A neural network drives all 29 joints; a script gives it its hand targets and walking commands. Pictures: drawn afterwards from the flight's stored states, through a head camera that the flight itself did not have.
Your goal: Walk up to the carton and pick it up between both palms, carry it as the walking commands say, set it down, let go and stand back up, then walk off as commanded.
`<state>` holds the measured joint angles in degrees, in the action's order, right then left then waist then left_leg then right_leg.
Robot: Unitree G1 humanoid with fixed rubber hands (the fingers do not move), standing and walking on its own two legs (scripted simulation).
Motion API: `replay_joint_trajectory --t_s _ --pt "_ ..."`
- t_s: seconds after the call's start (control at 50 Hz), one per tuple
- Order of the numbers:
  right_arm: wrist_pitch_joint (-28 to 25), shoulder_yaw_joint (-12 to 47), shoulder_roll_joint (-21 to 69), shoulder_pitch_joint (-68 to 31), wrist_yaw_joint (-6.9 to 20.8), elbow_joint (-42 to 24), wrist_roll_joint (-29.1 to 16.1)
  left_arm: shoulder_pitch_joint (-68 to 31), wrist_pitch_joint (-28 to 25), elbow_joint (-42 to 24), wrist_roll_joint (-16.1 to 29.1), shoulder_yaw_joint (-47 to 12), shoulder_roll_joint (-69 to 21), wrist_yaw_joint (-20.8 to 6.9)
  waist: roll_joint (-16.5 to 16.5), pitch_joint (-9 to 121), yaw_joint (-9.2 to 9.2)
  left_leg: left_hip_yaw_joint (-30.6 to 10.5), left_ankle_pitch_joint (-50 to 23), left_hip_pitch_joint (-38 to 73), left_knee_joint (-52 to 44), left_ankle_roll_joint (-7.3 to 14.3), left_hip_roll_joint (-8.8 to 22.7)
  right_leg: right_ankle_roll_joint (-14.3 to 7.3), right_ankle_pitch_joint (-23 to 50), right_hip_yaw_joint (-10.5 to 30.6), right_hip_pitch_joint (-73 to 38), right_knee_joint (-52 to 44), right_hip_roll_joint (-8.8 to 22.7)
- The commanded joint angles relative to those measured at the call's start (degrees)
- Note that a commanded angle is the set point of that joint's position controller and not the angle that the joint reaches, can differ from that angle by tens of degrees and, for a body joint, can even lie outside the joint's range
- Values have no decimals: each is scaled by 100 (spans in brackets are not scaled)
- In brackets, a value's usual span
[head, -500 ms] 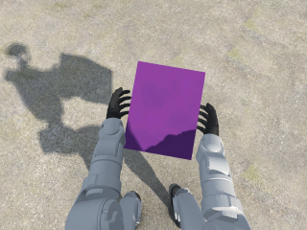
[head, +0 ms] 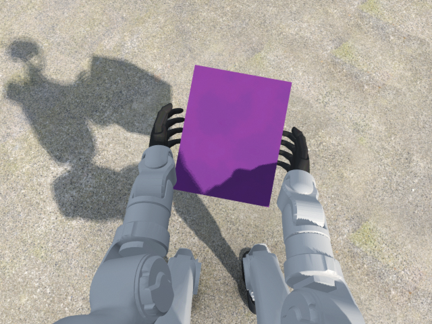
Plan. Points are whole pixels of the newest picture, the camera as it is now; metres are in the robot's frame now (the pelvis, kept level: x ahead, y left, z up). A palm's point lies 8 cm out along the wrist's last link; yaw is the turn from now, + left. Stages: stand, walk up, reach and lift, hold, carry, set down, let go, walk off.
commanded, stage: set down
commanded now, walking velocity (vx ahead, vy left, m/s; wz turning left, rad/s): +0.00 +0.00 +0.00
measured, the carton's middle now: (229, 141) +0.48 -0.02 -0.15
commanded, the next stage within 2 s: none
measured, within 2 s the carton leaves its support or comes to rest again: neither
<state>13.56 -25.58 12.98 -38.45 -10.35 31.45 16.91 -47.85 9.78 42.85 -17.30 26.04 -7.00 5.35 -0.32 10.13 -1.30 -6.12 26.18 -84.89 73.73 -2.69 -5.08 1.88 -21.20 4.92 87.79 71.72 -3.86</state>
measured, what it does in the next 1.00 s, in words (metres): lowers itself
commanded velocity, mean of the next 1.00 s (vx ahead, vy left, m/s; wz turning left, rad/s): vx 0.00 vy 0.00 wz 0.00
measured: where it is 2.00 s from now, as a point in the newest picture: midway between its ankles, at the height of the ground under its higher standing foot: (218, 298)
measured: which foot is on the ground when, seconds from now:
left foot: down 0.00-1.00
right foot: down 0.00-1.00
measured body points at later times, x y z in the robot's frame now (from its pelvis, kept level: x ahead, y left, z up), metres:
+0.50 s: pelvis -0.01 -0.01 -0.07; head +0.24 -0.02 +0.30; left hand +0.48 +0.11 -0.16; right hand +0.43 -0.15 -0.17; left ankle +0.06 +0.13 -0.59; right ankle +0.09 -0.12 -0.59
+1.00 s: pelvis -0.03 +0.01 -0.14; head +0.28 +0.01 +0.19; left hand +0.51 +0.13 -0.24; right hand +0.47 -0.13 -0.25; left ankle +0.06 +0.14 -0.59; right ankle +0.09 -0.12 -0.59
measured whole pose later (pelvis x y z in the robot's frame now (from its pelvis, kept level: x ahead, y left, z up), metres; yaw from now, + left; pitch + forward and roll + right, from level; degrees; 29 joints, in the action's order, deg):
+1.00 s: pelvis -0.03 +0.01 -0.14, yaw +0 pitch +44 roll +0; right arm 17.0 -29.1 7.2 -63.1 -12.0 37.9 16.9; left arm -70.0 14.9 49.3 -15.1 26.3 2.5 5.9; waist -0.6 2.2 -2.0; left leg -5.1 31.9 -115.1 102.5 -3.5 -7.7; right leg 3.8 -26.1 4.7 117.7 99.3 -4.9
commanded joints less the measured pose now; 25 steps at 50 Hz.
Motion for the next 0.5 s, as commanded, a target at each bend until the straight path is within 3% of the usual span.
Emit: replay_joint_trajectory --t_s 0.0,0.02,0.04,0.06,0.08,0.1,0.12,0.14,0.16,0.18,0.2,0.22,0.24,0.26,0.28,0.3,0.32,0.34,0.36,0.38,0.4,0.42,0.44,0.46,0.48 --pt "-185 3105 4774 -4303 1602 186 -616 -2451 221 951 379 -2596 -5626 -1575 -139 4086 195 543 -462 1156 -782 210 -514 124 508 -692 -2779 -169 -586" --pt "-167 2704 4283 -4457 1596 272 -362 -2338 388 1547 156 -2183 -5514 -1570 -88 4005 -111 426 -437 977 -588 183 -508 64 394 -667 -2279 -133 -622" --pt "-139 2789 4399 -4652 1568 1 -498 -2336 350 1711 195 -1953 -5580 -1634 202 3576 129 570 -243 708 -467 214 -503 111 198 -662 -2273 -214 -553" --pt "-240 3203 4572 -5059 1511 -597 -727 -2541 299 1307 301 -2360 -5468 -1586 -175 4889 370 589 -730 1117 -305 242 -529 109 661 -506 -2789 109 -524" --pt "-189 2978 4756 -4549 1469 -96 -603 -3009 214 994 462 -2416 -5315 -1571 228 4829 -148 605 -1064 588 -84 216 -561 115 1106 -635 -2775 107 -579" --pt "-258 3390 4955 -4835 1449 -444 -952 -2970 142 871 594 -2676 -5361 -1497 188 5417 238 539 -1213 1027 -21 196 -517 89 1322 -524 -3032 313 -525" --pt "-177 3230 4825 -4597 1407 59 -829 -3042 115 841 656 -2676 -5330 -1541 221 5018 103 592 -1355 716 -42 188 -531 191 1452 -605 -2812 344 -568" --pt "-281 3874 5034 -4597 1317 -546 -1039 -2625 52 677 798 -2876 -5383 -1464 380 5825 457 723 -1630 1135 181 122 -537 148 1984 -408 -3676 433 -500" --pt "-238 3331 4858 -4866 1298 181 -864 -3179 59 767 641 -2622 -5086 -1440 212 5307 173 683 -1249 408 243 146 -552 143 1551 -579 -2727 632 -589" --pt "-303 3555 4895 -4745 1283 -485 -911 -2908 218 959 613 -2875 -5559 -1429 -20 6085 149 598 -1335 1299 161 126 -596 180 1615 -636 -2856 720 -664" --pt "-279 3749 4934 -4975 1316 -582 -1196 -2865 191 680 725 -2855 -5429 -1460 65 6088 221 706 -1334 945 344 169 -655 191 1631 -502 -3128 623 -638" --pt "-260 3644 4788 -5210 1347 -503 -997 -2471 316 1223 542 -2635 -5439 -1449 209 5742 363 624 -1390 851 337 167 -649 202 1563 -667 -2709 872 -615" --pt "-112 3131 4241 -5214 1315 -26 -655 -3100 379 1494 620 -2384 -5390 -1539 146 5191 134 727 -755 356 334 199 -678 216 923 -621 -2412 647 -558" --pt "-69 3235 4628 -4849 1257 21 -733 -2656 347 1497 537 -2273 -5427 -1573 253 5007 80 779 -689 608 417 214 -616 236 788 -550 -2548 461 -575" --pt "-38 3017 4310 -4664 1237 297 -635 -3183 340 1090 574 -2350 -5156 -1653 201 4888 -63 787 -743 -124 526 175 -602 173 1082 -493 -2713 501 -539" --pt "41 2861 4741 -4399 1225 547 -484 -3235 381 1265 511 -2131 -5080 -1713 527 4635 -86 805 -503 -144 605 173 -634 211 697 -538 -2775 388 -556" --pt "42 2880 4556 -4958 1229 429 -618 -3395 384 1249 582 -2271 -5107 -1644 258 4589 152 741 133 -43 517 235 -563 193 -19 -563 -2375 607 -549" --pt "-8 2971 4594 -5068 1131 332 -599 -4150 289 874 907 -2552 -5304 -1661 616 4997 -373 718 -474 -27 678 177 -606 199 574 -634 -2540 491 -620" --pt "2 2838 4666 -5203 1146 228 -733 -3852 302 946 854 -2425 -4908 -1696 331 4727 89 894 -193 -302 786 184 -649 172 336 -603 -2607 678 -587" --pt "-26 2582 4461 -5053 1145 493 -549 -3678 417 1470 690 -2066 -4915 -1696 380 4424 -285 795 20 -493 877 237 -628 131 230 -453 -2417 625 -530" --pt "-71 2831 4799 -5655 1133 70 -820 -3331 408 1734 413 -1902 -4795 -1652 420 4452 323 893 -331 -497 956 292 -585 200 458 -368 -2341 704 -560" --pt "-177 3046 4297 -6005 1189 -353 -963 -3266 479 1831 565 -2154 -5289 -1610 -136 5160 467 783 -503 -64 794 279 -642 180 600 -568 -2332 1046 -584" --pt "-111 3193 4591 -5989 1235 -275 -1078 -3337 421 1780 536 -2056 -5035 -1619 299 5257 374 865 -722 -343 1092 308 -653 200 1081 -505 -2517 1099 -550" --pt "-91 2460 3933 -6247 1292 322 -654 -3066 560 2839 34 -1288 -4946 -1577 -60 4093 832 728 83 -528 793 295 -627 173 -102 -783 -1056 1318 -597" --pt "-17 2304 4184 -5640 1274 319 -503 -3240 453 2240 124 -1383 -4811 -1525 357 4033 166 646 -200 -277 846 348 -586 224 132 -622 -1080 1095 -611"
